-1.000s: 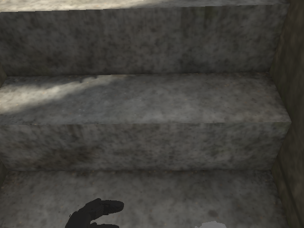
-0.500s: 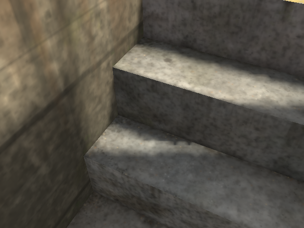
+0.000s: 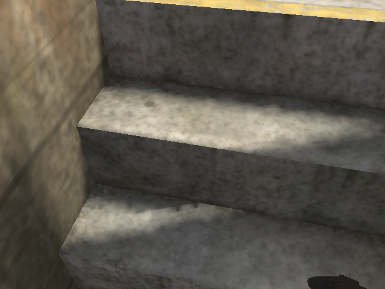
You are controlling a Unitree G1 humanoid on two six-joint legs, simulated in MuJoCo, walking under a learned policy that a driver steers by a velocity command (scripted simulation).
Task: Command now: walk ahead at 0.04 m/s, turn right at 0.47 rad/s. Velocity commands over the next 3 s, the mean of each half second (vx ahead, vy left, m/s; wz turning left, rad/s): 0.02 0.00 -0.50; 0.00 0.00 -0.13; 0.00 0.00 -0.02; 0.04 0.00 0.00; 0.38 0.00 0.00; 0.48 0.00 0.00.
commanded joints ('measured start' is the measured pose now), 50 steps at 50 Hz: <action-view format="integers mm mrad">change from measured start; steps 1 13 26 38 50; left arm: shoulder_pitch -96 -345 -55 -162 -136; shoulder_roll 139 232 92 53 17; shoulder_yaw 32 89 55 33 18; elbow -56 -195 -66 -42 117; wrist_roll -29 -34 -17 -20 -7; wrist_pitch -63 -20 7 -36 -12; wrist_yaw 34 62 52 22 9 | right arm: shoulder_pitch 266 -55 -132 81 93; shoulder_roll -200 -59 -11 -6 38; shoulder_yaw -99 -110 0 -31 -16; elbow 9 -114 -124 137 249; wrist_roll -6 50 99 36 32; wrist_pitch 38 -25 -20 -15 -11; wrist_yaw -5 -44 63 114 109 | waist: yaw -212 -126 11 -65 -53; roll -47 -61 42 -8 -3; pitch -64 9 -45 68 59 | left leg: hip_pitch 230 -77 22 88 163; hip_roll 97 -92 47 -12 -16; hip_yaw -79 -180 -393 -209 -175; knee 61 195 -106 67 92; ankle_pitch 459 -71 -362 -129 53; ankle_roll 184 17 46 61 40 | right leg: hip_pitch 156 96 -171 107 150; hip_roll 90 -24 52 75 81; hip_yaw -55 234 37 106 90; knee -472 -563 23 -506 -501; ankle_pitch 214 230 -331 -76 131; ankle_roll -85 -237 196 -80 -100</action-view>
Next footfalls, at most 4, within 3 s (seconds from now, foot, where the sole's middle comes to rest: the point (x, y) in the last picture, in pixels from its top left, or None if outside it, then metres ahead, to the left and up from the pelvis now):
0.04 right None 0.00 -0.17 -0.78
0.62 right None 0.03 -0.15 -0.78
2.58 right None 0.24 -0.21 -0.55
3.00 left None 0.23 0.05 -0.55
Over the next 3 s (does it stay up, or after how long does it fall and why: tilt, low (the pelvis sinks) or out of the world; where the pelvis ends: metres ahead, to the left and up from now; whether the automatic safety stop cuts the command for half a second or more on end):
stays up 0.18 -0.06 0.19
